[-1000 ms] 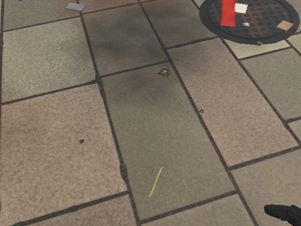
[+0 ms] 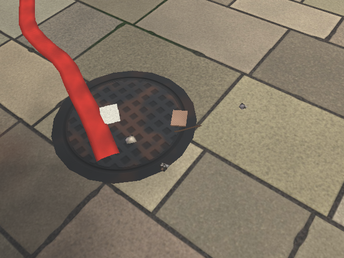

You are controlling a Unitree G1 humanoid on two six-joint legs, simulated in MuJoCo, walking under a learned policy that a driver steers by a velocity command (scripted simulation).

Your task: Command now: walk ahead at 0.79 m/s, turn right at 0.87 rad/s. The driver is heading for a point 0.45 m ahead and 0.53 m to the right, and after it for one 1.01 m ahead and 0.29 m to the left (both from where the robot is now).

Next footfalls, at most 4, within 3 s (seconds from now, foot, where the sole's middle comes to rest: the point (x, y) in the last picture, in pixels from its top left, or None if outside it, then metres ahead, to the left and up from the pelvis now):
0.22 right None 0.39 -0.12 -0.77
0.74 left None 0.34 0.11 -0.77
1.14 right None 0.33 -0.16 -0.77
1.62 left None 0.27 0.28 -0.77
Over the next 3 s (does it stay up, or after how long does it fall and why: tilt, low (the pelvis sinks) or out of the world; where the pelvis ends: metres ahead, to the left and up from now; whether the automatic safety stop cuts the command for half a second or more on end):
stays up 1.09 0.48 0.01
